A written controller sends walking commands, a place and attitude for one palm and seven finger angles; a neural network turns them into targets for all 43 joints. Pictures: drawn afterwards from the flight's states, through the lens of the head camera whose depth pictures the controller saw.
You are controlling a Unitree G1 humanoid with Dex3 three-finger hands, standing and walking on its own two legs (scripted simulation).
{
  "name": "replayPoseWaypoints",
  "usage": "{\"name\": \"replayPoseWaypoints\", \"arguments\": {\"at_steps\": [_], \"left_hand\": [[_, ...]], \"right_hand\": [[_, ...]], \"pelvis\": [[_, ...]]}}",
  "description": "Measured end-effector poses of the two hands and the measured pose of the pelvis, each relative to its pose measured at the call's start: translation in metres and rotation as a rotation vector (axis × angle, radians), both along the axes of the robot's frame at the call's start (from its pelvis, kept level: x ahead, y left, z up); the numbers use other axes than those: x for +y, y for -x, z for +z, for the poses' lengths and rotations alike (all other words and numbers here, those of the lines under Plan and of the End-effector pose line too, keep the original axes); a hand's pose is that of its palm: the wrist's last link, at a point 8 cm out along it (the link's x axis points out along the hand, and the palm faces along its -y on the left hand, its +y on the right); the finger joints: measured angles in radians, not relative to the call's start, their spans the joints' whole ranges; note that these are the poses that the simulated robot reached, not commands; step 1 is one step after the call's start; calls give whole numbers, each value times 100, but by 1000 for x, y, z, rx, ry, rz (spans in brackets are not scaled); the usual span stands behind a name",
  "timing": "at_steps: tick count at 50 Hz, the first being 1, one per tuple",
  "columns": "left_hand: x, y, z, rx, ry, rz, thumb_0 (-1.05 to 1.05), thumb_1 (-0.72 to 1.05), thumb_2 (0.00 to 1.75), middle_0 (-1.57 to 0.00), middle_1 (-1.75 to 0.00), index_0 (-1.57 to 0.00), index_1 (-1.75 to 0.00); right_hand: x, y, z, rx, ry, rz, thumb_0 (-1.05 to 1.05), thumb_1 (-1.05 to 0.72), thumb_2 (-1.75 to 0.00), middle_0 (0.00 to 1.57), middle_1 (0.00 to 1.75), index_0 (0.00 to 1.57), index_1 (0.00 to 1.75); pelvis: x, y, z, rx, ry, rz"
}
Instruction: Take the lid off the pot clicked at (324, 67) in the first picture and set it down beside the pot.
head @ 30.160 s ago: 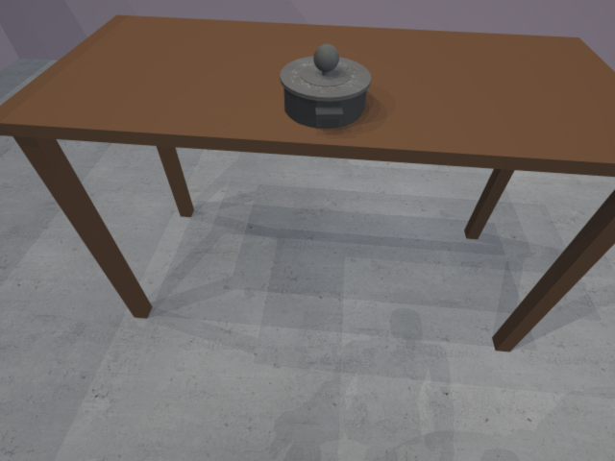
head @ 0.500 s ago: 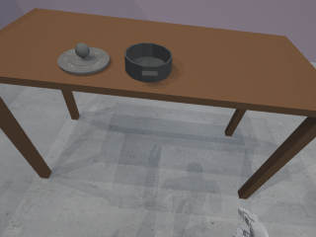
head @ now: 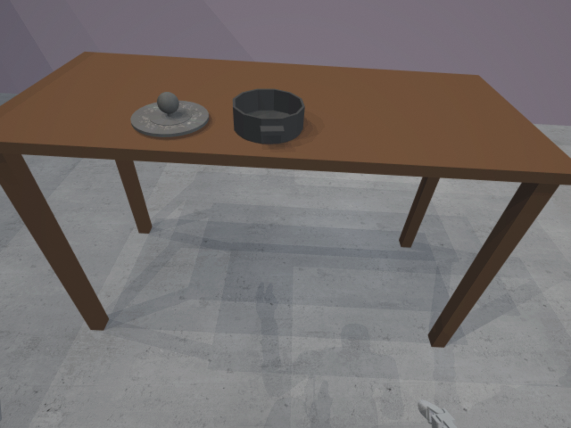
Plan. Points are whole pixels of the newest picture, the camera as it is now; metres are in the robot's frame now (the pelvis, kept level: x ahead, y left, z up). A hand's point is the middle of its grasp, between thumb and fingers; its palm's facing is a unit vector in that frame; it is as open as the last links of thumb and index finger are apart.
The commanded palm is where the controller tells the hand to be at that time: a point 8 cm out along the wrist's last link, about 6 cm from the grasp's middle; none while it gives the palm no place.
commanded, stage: stop stepping back and stand still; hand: left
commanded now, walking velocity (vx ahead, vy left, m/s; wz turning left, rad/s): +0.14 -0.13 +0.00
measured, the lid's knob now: (168, 102) +0.80 +0.29 +0.12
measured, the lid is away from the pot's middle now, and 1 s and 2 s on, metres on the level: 0.24 0.24 0.24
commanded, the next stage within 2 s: let the arm hang, fingers relaxed in 0.22 s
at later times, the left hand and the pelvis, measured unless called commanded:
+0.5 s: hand (115, 366) +0.23 +0.25 -0.02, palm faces +0.21 -0.90 -0.37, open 7.4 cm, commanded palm none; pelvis +0.01 +0.00 -0.01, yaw +4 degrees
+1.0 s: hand out of the picture -0.02 +0.24 -0.16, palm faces +0.03 -0.96 -0.27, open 7.3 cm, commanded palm none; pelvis +0.02 +0.04 +0.01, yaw +2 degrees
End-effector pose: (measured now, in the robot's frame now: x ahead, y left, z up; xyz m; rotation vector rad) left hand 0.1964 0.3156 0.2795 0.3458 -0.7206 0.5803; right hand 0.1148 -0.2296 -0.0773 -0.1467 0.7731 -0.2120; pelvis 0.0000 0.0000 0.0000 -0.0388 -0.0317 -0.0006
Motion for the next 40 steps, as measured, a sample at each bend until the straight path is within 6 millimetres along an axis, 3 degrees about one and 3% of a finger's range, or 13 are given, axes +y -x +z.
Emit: {"name": "replayPoseWaypoints", "arguments": {"at_steps": [2,5,8,13,17,18,20,23,26,29,33,36,40], "left_hand": [[-25,0,-23,131,-12,-89,1,90,90,-19,-30,-19,-30],[-69,19,-47,268,-142,-233,1,90,90,-19,-30,-19,-30],[-90,43,-41,279,-270,-326,2,89,90,-21,-30,-20,-30],[-67,68,11,15,-432,-165,1,87,90,-22,-31,-22,-31],[-22,46,28,-74,-321,23,0,88,90,-22,-31,-22,-30],[-10,28,15,12,-249,39,0,88,90,-21,-31,-21,-30],[7,-10,-43,310,-72,41,-1,89,90,-20,-30,-20,-30],[-2,-27,-179,855,148,-16,-1,91,90,-19,-30,-19,-30],[-43,18,-313,1336,367,-104,0,92,90,-19,-30,-18,-30],[-97,100,-406,1737,574,-190,1,92,90,-19,-30,-19,-30],[-80,164,-439,1883,735,-68,-8,105,89,-21,-30,-21,-30],[-64,206,-437,2033,753,-7,-7,103,89,-21,-30,-21,-30],[-45,241,-421,2162,756,78,-4,98,90,-21,-30,-20,-30]], "right_hand": [[3,7,4,11,-17,3,2,-90,-90,20,30,20,30],[-2,8,2,18,1,21,2,-90,-90,20,30,21,30],[-10,6,-4,81,50,41,2,-90,-90,20,30,21,30],[-18,-7,-5,90,110,44,2,-90,-90,20,30,21,30],[-14,-25,-10,10,71,45,2,-90,-90,20,30,20,30],[-13,-28,-14,4,50,62,2,-90,-90,20,30,20,30],[-12,-32,-26,11,9,73,1,-90,-90,20,30,20,30],[-7,-27,-42,47,-41,70,1,-90,-90,20,30,20,30],[-3,-4,-50,152,-51,68,1,-90,-90,20,30,20,30],[-4,29,-52,293,-27,35,1,-90,-90,20,30,20,30],[-3,81,-51,519,32,14,1,-90,-90,20,30,20,30],[0,110,-44,651,41,-10,1,-90,-90,20,30,20,30],[9,126,-44,728,23,-32,1,-90,-90,20,30,20,30]], "pelvis": [[-3,1,5,12,1,-3],[-10,1,-3,49,-31,-19],[-11,7,-8,42,-3,-17],[-1,0,-10,23,-5,-14],[4,-2,-11,5,-28,6],[5,-2,-11,14,-31,21],[5,-4,-12,20,-43,34],[4,-8,-12,6,-42,50],[4,-12,-10,-8,-40,66],[5,-12,-9,-10,-34,54],[8,-8,-10,2,-8,62],[12,-10,-3,21,-9,58],[22,-15,4,39,-11,56]]}}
